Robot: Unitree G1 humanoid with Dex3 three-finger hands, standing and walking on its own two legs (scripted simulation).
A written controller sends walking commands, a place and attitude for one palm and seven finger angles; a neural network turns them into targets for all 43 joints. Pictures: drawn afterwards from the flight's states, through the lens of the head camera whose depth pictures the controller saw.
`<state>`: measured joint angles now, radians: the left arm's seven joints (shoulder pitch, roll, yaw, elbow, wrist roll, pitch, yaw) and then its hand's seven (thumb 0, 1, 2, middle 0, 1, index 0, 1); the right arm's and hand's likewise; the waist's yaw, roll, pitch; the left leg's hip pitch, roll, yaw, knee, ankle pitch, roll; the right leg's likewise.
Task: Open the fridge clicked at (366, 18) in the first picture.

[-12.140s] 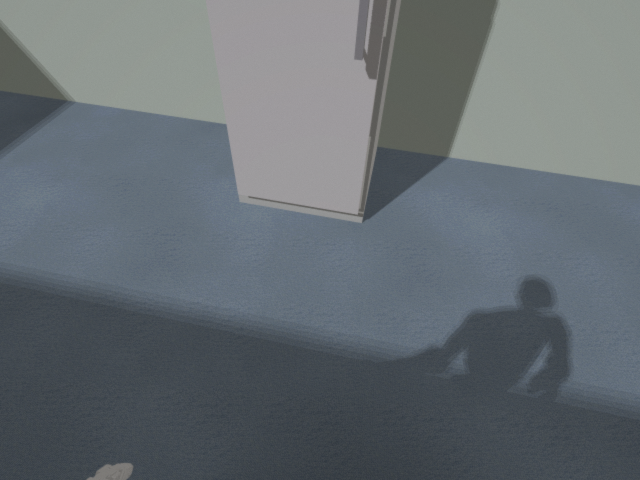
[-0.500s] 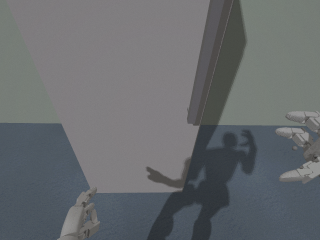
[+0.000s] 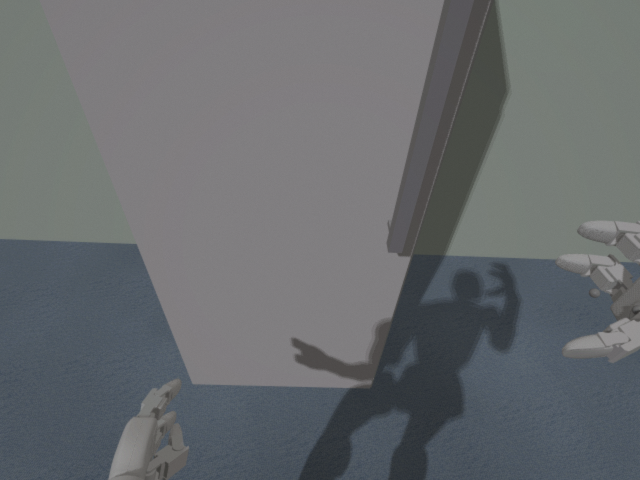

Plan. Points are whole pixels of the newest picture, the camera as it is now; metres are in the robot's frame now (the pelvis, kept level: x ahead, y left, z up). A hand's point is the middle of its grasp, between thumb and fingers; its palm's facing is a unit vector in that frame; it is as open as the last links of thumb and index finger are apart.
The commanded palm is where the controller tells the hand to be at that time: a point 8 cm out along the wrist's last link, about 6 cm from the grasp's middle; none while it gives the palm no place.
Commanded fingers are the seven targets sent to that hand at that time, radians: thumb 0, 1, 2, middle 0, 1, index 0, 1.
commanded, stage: raise the hand to about handle height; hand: right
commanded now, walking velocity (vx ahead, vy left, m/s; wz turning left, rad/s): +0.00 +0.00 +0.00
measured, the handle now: (423, 114) +0.52 -0.12 +0.24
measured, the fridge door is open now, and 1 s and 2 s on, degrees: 0 0 0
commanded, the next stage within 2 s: move the hooked fingers beside the handle in 0.04 s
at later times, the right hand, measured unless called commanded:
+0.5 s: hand (563, 274) +0.30 -0.26 +0.17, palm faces +0.07 +1.00 -0.03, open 14.0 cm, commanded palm +0.27 -0.30 +0.17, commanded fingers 0.00 0.50 -0.30 0.30 1.20 0.30 1.20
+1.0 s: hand (511, 240) +0.36 -0.22 +0.16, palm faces +0.05 +1.00 -0.01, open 14.0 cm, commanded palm +0.34 -0.27 +0.16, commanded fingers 0.00 0.50 -0.30 0.30 1.20 0.30 1.20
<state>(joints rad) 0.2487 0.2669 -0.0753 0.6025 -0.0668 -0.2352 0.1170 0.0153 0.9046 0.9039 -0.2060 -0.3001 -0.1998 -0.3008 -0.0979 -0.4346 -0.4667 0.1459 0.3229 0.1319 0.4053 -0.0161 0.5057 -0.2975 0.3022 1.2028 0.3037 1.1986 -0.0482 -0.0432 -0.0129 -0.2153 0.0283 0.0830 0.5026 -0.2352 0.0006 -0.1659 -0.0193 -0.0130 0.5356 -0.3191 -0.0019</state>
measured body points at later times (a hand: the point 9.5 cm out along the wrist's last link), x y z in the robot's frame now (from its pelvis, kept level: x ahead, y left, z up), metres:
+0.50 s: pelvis +0.00 +0.00 +0.00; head -0.02 +0.02 +0.45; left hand +0.18 +0.23 -0.07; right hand +0.29 -0.31 +0.17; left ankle +0.02 +0.12 -0.74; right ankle -0.02 -0.12 -0.74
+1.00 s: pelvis +0.00 +0.00 +0.00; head -0.01 +0.02 +0.45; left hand +0.15 +0.25 -0.08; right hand +0.35 -0.27 +0.17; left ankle +0.02 +0.12 -0.74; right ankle -0.02 -0.12 -0.74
